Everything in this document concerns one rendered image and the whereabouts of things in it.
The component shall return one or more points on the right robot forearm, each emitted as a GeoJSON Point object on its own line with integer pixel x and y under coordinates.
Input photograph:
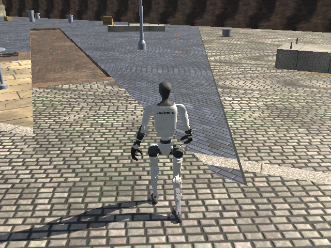
{"type": "Point", "coordinates": [189, 132]}

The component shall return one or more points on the robot left upper arm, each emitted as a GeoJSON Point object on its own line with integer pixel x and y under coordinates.
{"type": "Point", "coordinates": [146, 117]}

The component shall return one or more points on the right robot hand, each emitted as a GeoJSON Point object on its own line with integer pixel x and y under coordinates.
{"type": "Point", "coordinates": [188, 141]}

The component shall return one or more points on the robot right upper arm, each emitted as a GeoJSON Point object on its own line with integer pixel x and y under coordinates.
{"type": "Point", "coordinates": [184, 116]}

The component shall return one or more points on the right robot thigh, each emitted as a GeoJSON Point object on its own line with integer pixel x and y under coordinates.
{"type": "Point", "coordinates": [177, 164]}

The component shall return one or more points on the left robot hand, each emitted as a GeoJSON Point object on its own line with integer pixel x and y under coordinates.
{"type": "Point", "coordinates": [133, 153]}

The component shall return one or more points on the left robot forearm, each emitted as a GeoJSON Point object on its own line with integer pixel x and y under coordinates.
{"type": "Point", "coordinates": [138, 139]}

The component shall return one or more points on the left robot thigh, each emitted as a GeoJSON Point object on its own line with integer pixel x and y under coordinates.
{"type": "Point", "coordinates": [153, 151]}

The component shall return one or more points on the robot thigh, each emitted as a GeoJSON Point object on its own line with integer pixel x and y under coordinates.
{"type": "Point", "coordinates": [153, 151]}
{"type": "Point", "coordinates": [177, 164]}

